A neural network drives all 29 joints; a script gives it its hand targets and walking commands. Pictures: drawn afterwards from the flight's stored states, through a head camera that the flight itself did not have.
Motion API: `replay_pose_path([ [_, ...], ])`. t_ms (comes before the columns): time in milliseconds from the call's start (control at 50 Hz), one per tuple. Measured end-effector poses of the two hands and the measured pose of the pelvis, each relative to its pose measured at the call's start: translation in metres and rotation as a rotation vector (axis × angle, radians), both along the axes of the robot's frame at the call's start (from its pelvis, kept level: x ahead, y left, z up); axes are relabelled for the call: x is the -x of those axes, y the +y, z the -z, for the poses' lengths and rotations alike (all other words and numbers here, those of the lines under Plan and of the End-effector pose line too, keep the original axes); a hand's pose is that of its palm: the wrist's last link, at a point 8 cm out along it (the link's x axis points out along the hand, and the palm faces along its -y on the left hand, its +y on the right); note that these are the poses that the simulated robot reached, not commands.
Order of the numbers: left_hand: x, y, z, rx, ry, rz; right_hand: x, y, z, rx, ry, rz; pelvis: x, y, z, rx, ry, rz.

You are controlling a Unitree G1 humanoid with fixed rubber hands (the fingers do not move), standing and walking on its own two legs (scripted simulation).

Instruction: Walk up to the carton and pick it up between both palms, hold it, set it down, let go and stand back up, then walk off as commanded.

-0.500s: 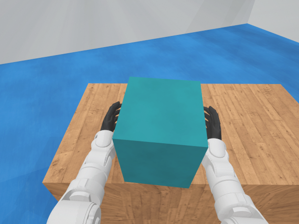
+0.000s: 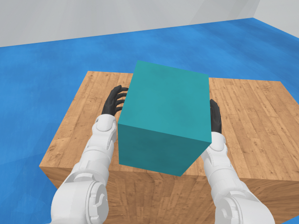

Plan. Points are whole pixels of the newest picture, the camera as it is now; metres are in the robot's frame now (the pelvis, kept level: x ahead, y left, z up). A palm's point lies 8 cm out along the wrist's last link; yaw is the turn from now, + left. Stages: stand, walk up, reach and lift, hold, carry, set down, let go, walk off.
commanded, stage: reach and lift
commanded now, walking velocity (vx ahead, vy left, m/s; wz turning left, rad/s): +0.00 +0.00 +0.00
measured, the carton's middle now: (160, 122) +0.40 -0.04 +0.07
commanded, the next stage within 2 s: hold in 1.98 s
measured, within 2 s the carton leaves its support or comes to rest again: neither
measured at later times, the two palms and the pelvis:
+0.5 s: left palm (94, 101) +0.39 +0.13 +0.17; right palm (208, 106) +0.37 -0.16 +0.15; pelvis +0.01 +0.00 +0.00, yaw +3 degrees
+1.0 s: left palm (91, 101) +0.36 +0.13 +0.19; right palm (213, 102) +0.36 -0.16 +0.18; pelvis -0.02 +0.00 +0.00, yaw +2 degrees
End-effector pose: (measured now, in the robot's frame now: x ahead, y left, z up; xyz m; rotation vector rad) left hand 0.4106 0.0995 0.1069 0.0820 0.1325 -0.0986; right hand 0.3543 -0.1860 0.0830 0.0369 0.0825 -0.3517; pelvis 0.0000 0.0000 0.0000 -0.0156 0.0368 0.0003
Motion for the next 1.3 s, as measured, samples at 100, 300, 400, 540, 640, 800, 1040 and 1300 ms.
replay_pose_path([
  [100,0.002,0.004,0.013,0.001,0.023,-0.025,-0.006,0.002,0.006,-0.02,0.015,-0.024,-0.002,-0.004,0.001,0.001,0.051,-0.002],
  [300,0.003,0.017,-0.014,-0.021,-0.029,-0.072,-0.02,0.013,-0.024,-0.075,-0.044,-0.077,-0.013,-0.005,0.002,0.014,0.058,-0.028],
  [400,0.008,0.024,-0.041,-0.047,-0.037,-0.092,-0.022,0.019,-0.049,-0.065,-0.043,-0.103,-0.015,-0.004,0.002,0.014,-0.011,-0.046],
  [540,0.022,0.032,-0.063,-0.028,-0.027,-0.105,-0.014,0.027,-0.076,-0.033,-0.031,-0.126,-0.011,-0.002,0.001,0.011,-0.108,-0.061],
  [640,0.036,0.034,-0.071,0.006,-0.039,-0.115,-0.001,0.028,-0.088,-0.022,-0.05,-0.13,-0.005,0.0,0.002,0.009,-0.16,-0.053],
  [800,0.05,0.033,-0.074,0.0,0.008,-0.141,0.009,0.028,-0.087,-0.022,-0.013,-0.147,0.01,0.002,0.004,0.005,-0.192,-0.035],
  [1040,0.045,0.03,-0.089,-0.031,0.056,-0.179,-0.007,0.024,-0.101,-0.045,0.028,-0.179,0.025,-0.004,0.004,-0.003,-0.118,-0.031],
  [1300,0.044,0.037,-0.105,0.018,0.064,-0.223,-0.022,0.031,-0.134,-0.029,0.034,-0.225,0.012,-0.013,0.003,0.0,-0.117,-0.052],
])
